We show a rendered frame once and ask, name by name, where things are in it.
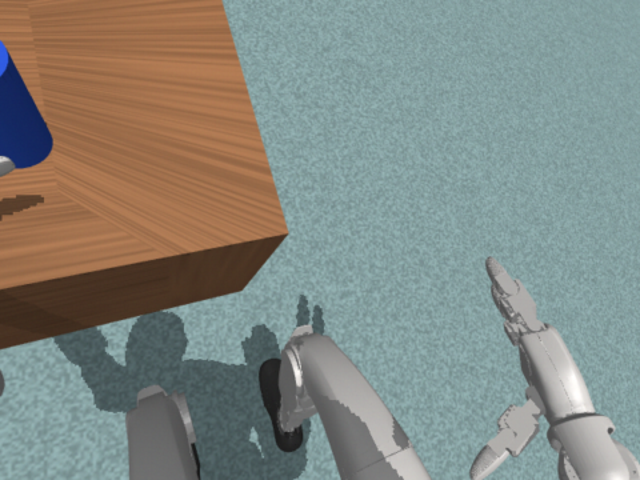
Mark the bottle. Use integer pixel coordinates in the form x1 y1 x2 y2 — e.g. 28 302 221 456
0 40 53 169

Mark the left robot hand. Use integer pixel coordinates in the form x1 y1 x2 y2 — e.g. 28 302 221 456
0 156 16 177

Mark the right robot foot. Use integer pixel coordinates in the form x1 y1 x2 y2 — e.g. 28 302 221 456
259 358 303 452

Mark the right robot arm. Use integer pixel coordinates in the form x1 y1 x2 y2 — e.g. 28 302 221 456
547 413 640 480

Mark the right robot hand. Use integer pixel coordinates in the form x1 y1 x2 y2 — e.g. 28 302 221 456
470 256 595 480

